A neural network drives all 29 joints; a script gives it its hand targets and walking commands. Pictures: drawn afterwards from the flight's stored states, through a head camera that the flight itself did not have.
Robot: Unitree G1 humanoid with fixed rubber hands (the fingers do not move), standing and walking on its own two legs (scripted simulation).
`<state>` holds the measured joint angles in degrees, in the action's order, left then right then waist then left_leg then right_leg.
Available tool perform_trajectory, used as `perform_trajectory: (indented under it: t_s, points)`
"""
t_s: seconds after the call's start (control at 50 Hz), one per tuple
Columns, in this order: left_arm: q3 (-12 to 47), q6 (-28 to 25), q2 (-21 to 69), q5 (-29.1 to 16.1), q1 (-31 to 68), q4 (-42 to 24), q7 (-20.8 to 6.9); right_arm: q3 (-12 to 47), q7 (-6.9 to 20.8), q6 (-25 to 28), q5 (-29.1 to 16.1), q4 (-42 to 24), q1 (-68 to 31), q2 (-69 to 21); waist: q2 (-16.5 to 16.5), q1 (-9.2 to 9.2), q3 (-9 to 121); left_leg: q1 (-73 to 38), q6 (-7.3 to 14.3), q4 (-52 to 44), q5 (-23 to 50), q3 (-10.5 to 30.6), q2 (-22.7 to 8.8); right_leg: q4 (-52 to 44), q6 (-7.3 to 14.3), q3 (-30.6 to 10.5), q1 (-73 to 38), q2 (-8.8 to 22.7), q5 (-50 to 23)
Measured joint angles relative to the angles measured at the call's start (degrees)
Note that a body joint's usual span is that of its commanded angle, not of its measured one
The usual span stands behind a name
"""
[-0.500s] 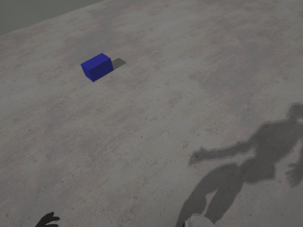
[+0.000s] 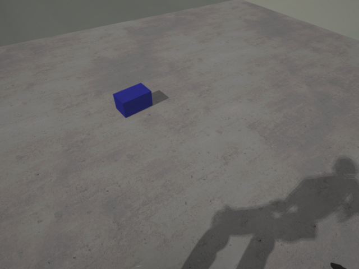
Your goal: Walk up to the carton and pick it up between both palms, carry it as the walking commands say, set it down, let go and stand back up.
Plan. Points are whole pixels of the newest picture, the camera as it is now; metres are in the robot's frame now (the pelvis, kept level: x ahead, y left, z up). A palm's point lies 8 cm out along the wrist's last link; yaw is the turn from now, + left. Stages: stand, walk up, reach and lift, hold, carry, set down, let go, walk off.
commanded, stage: walk up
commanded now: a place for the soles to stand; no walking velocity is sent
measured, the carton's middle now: (133, 99) +1.53 +0.36 -0.65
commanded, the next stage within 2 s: none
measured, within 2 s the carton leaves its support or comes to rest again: neither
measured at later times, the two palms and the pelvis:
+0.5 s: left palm out of the picture +0.30 +0.50 -0.06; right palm (241, 201) +0.32 -0.16 -0.08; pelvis +0.23 +0.15 +0.02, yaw +0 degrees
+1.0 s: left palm out of the picture +0.51 +0.61 -0.10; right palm (203, 135) +0.56 -0.08 -0.08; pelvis +0.45 +0.26 -0.01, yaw +2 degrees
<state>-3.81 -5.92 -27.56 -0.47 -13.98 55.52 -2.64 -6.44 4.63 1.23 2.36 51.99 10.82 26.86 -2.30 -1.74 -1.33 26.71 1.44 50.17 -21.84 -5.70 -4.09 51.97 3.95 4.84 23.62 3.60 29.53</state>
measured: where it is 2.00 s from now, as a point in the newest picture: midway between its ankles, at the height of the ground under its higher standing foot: (109, 163)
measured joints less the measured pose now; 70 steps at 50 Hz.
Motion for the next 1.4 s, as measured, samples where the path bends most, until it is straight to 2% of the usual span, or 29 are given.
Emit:
perform_trajectory:
  t_s: [0.04,0.08,0.12,0.22,0.26,0.28,0.32,0.36,0.44,0.52,0.62,0.66,0.72,0.76,0.8,0.88,0.92,0.96,1.0,1.06,1.1,1.14,1.18,1.22,1.24,1.28,1.32,1.36,1.4]
  points:
    - [0.3,-0.95,0.96,1.03,-1.63,-0.04,0.45,-0.03,-0.95,-1.44,-0.18,1.32,1.49,0.45,1.45,0.23,2.21,3.47,0.56,8.44,-5.76,3.26,2.29,-1.11,-2.23,0.32,-0.76,0.68,-3.4]
    - [0.14,-0.48,2.12,1.7,-2.95,0.85,1.72,0.26,-1.15,-2.12,-0.5,2.82,2.31,0.73,3.21,1.48,3.3,5.91,0.14,15.66,-3.83,6.01,3.99,-3.85,-5.58,0.45,-4.03,1.42,-2.63]
    - [-0.06,-0.63,3.08,1.71,-5.22,1.6,2.65,0.48,-0.72,-1.8,-0.63,3.52,1.91,0.91,5.39,2.57,3.57,6.82,-0.5,17.13,0.24,6.5,3.23,-8.2,-7.05,0.1,-8.46,1.64,-2.72]
    - [-1.0,-0.35,1.35,1.54,-7.52,3.85,1.81,1.76,0.87,0.72,-1.5,1.03,-1.8,-0.83,6.78,3.23,1.93,4.66,-1.32,-5.1,0.89,5.04,0.05,-14.72,-5.78,-0.43,-16.19,4.67,-1.69]
    - [-1.4,0.07,0.19,1.34,-6.18,3.55,1.66,1.7,0.93,2.27,-1.03,-0.25,-3.63,-0.93,6.38,3.49,-0.87,3.1,-0.95,-8.06,9.07,3.38,0.96,-6.85,-3.95,-2.23,-14.12,6.85,-1.61]
    - [-1.44,0.35,-0.04,1.11,-5.17,3.15,1.71,1.51,0.45,2.86,-0.66,-0.88,-4.39,-1.02,6.69,3.36,-2.37,3.18,-0.11,-6.56,11.75,2.99,1.4,0.59,-2.97,-4.46,-11.11,6.31,-2.32]
    - [-1.33,0.92,-0.54,0.78,-2.29,2.22,1.71,1.34,-0.44,3.28,-0.47,-1.31,-5.34,-2.21,6.08,3.5,-5.48,1.67,1.36,-4.92,8.8,1.85,2.49,12.57,-1.99,-8.13,-4.96,4.23,-2.95]
    - [-0.77,1.02,-0.95,0.55,0.24,1.26,1.51,1.82,-0.96,3.06,-0.68,-1.1,-5.29,-3.67,4.6,3.56,-7.21,-1.03,2.26,-6.85,6.91,0.61,3.8,16.35,-1.44,-8.09,0.39,3.24,-4.06]
    - [0.13,0.6,-0.25,0.24,1.58,-0.48,0.75,2.66,-1.02,2.37,-0.64,-0.8,-2.87,-4.39,3.53,2.28,-6.36,-5.13,3.55,-10.04,5.09,-0.53,5.06,8.63,-1.34,-3.36,6.1,2.02,-3.22]
    - [0.67,0.57,1.34,0.81,1.16,0.22,0.55,2.15,-0.74,2.45,-0.58,-0.84,0.64,-3.0,3.25,-0.07,-3.99,-9.46,4.38,-11.44,1.67,-1.64,6.27,-0.58,-1.83,-0.74,7.08,1.85,-7.6]
    - [1.07,0.06,3.82,1.47,0.77,-0.27,0.52,1.17,-0.7,2.16,-1.04,-0.04,5.51,-0.33,4.77,-2.02,-0.6,-14.82,4.27,-11.41,-3.96,-2.03,6.66,-10.77,-1.39,0.53,3.59,1.05,-14.3]
    - [0.92,-0.84,4.17,1.52,1.61,-1.39,0.82,1.13,-0.84,2.2,-1.68,0.7,7.08,0.06,6.04,-2.11,-0.08,-13.95,3.43,-5.81,-6.64,-1.03,5.31,-13.31,-1.48,1.59,1.24,0.04,-17.55]
    - [0.47,-1.61,4.18,0.77,2.86,-3.74,2.02,2.06,-1.42,1.52,-1.61,1.91,7.18,-1.15,5.28,-0.43,-0.96,-6.55,1.11,12.97,-6.23,4.08,6.84,-11.14,-3.14,2.12,-1.63,0.66,-13.85]
    - [0.45,-1.79,4.33,0.41,2.61,-4.2,2.61,2.78,-1.57,1.53,-1.34,2.06,6.02,-1.56,5.06,0.61,-1.45,-1.48,-0.08,18.95,-3.97,5.66,6.0,-12.09,-3.5,2.17,-4.72,1.1,-12.37]
    - [0.68,-1.6,4.44,0.25,1.56,-3.92,2.77,2.84,-1.04,1.7,-1.6,1.62,4.2,-1.73,5.49,0.82,-1.69,2.24,-0.69,16.04,-1.47,6.71,3.42,-14.21,-4.17,2.62,-8.17,1.42,-11.97]
    - [0.77,-0.33,2.97,0.96,-0.24,-2.71,1.56,3.0,0.57,1.92,-1.93,-0.07,1.39,-1.62,4.86,1.47,-1.44,4.26,-1.65,-1.9,0.47,6.24,-0.98,-14.71,-4.5,2.64,-12.4,3.5,-8.97]
    - [0.32,0.52,1.67,1.59,-0.96,-2.36,1.17,2.55,0.91,2.89,-1.4,-0.83,1.32,-0.68,3.9,1.89,-0.99,2.78,-1.22,-8.27,1.5,5.6,-1.27,-9.16,-2.99,1.46,-11.74,5.59,-3.97]
    - [-0.37,1.59,0.99,1.32,-0.75,-1.94,1.34,1.34,0.07,3.46,-0.32,-1.27,0.97,0.39,3.82,1.29,-0.92,4.65,-0.78,-5.51,10.59,5.02,-0.08,0.58,-1.58,-1.44,-7.6,5.44,0.63]
    - [-0.74,2.35,-0.18,0.47,0.35,-1.84,0.89,0.62,-0.8,2.69,0.23,-1.02,-0.42,-0.4,2.25,1.46,-2.56,5.07,-0.02,-2.9,12.2,3.3,0.9,6.02,-1.29,-3.68,-3.72,4.03,1.75]
    - [-0.95,2.17,-0.64,-0.03,0.93,-2.05,0.06,0.77,-1.36,0.84,0.41,-0.91,-0.72,-1.68,1.47,1.17,-3.66,4.78,-0.61,-2.01,7.16,2.99,2.77,1.26,0.14,-3.76,-4.18,1.17,3.54]
    - [-0.64,1.64,-0.23,0.65,-1.36,-2.09,0.39,1.14,-1.86,-1.03,0.08,-0.04,0.4,-2.07,1.71,1.78,-0.42,9.12,-1.11,6.57,-1.34,3.85,4.18,-0.69,-1.76,-3.34,-4.25,2.37,5.79]
    - [-0.79,2.14,0.68,1.63,-3.7,-0.83,1.38,1.22,-1.53,-1.87,-0.29,1.3,-0.13,-1.97,1.56,4.17,1.19,10.75,-1.0,12.36,-0.9,3.48,4.08,-4.57,-3.75,-4.89,-5.48,3.53,6.88]
    - [-0.65,1.94,1.43,1.98,-6.3,0.34,1.99,1.21,-0.86,-0.98,-0.75,1.16,-1.48,-1.37,1.75,5.35,0.71,8.71,-1.08,9.26,0.07,3.45,3.53,-10.34,-2.09,-7.28,-8.12,4.16,-0.5]
    - [-0.63,1.81,1.09,2.03,-7.95,1.46,1.67,1.38,-0.78,0.85,-1.66,-0.69,-2.1,-0.8,2.15,4.76,-0.5,4.15,-1.72,-1.93,0.26,2.58,2.76,-12.5,-0.76,-7.65,-10.75,5.7,-5.26]
    - [-0.59,2.07,0.77,1.94,-8.38,1.9,1.52,1.44,-0.93,2.15,-1.76,-1.67,-2.29,-0.1,2.96,4.27,-1.19,1.41,-1.42,-7.45,1.19,2.43,2.4,-8.47,-0.6,-7.74,-9.96,6.12,-4.72]
    - [-0.66,2.81,-0.03,1.79,-7.22,2.49,1.67,0.81,-1.9,4.08,-1.15,-2.6,-2.88,0.0,3.53,3.08,-3.62,0.98,0.66,-4.65,5.53,2.25,3.74,7.21,-0.24,-10.79,-5.33,5.14,-3.82]
    - [-0.74,3.26,-0.92,1.42,-5.39,2.19,1.96,0.93,-2.61,4.31,-0.88,-2.33,-3.08,-1.8,2.09,3.87,-5.59,-1.96,2.53,-3.84,3.48,0.43,4.82,18.21,-0.51,-13.07,0.16,3.27,-4.96]
    - [-0.54,3.38,-1.32,0.86,-4.0,1.67,1.78,1.84,-2.82,4.29,-1.25,-1.74,-2.74,-3.83,0.55,4.27,-6.05,-5.69,3.24,-6.36,2.44,-1.36,5.51,20.52,-1.54,-11.58,5.27,2.52,-8.61]
    - [-0.3,3.4,-1.2,0.11,-2.48,1.22,1.34,2.76,-2.91,4.48,-1.74,-1.2,-1.5,-5.22,-0.16,3.38,-5.8,-8.91,3.57,-9.16,2.28,-1.73,6.15,17.57,-2.19,-8.76,8.39,2.14,-10.9]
